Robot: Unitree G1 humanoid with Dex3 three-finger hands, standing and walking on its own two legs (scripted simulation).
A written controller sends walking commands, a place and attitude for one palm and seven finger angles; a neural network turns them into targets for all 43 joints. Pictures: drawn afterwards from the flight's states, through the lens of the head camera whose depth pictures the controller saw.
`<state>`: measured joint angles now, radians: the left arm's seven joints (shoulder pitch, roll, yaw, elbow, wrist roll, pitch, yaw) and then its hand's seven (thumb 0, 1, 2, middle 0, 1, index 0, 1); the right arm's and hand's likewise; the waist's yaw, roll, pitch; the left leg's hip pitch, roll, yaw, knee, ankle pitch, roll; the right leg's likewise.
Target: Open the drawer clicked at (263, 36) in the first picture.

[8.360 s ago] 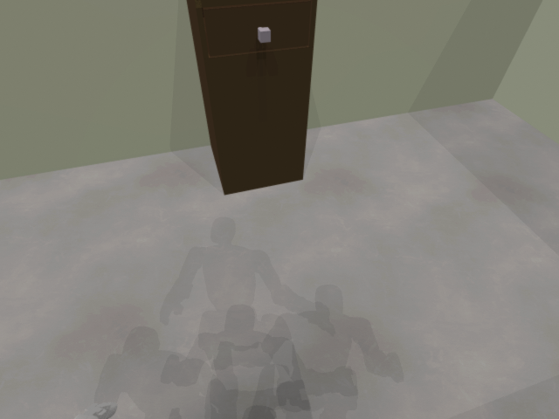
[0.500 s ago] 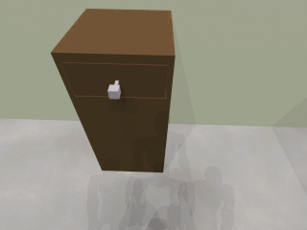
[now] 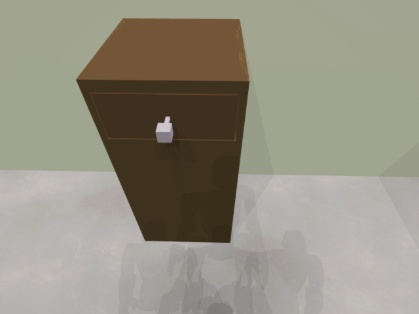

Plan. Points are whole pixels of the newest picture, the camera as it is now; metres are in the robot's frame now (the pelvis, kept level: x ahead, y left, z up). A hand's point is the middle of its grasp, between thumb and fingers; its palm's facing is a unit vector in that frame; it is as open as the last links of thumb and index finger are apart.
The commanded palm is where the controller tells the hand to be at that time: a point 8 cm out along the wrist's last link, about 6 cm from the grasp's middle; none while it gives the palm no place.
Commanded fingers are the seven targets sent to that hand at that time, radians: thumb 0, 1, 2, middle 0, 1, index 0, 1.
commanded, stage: look again from close up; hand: left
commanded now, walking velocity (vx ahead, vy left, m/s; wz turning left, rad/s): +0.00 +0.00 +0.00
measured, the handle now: (165, 127) +0.57 +0.15 +0.03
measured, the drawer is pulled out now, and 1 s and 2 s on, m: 0.00 0.00 0.00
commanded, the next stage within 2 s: raise the hand with hooked fingers in 0.18 s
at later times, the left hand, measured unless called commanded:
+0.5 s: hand (108, 278) +0.19 +0.21 -0.03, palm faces +0.00 -0.63 -0.78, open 7.6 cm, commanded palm +0.13 +0.23 -0.03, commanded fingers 0.00 0.62 0.78 -0.22 -0.48 -0.22 -0.48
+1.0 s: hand (105, 251) +0.23 +0.21 +0.02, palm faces +0.13 -0.05 -0.99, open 10.3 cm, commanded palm +0.18 +0.21 +0.06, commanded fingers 0.00 0.04 0.53 -0.26 -0.86 -0.26 -0.86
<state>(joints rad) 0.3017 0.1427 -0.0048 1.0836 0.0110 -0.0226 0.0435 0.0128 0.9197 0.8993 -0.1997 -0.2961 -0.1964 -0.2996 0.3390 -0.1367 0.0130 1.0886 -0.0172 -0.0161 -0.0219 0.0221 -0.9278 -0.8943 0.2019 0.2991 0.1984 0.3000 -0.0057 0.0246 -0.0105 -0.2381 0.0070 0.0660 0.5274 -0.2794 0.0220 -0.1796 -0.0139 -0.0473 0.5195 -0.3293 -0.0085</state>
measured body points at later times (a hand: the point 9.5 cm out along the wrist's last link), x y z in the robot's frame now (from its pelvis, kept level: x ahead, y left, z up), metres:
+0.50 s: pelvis +0.00 +0.00 -0.01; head +0.00 -0.03 +0.44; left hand +0.19 +0.24 +0.02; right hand +0.13 -0.25 -0.13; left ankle +0.00 +0.10 -0.73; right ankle -0.03 -0.11 -0.73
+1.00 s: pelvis -0.02 -0.05 -0.03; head +0.01 -0.09 +0.42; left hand +0.21 +0.21 +0.08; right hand +0.21 -0.24 -0.13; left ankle +0.00 +0.10 -0.73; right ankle -0.03 -0.11 -0.73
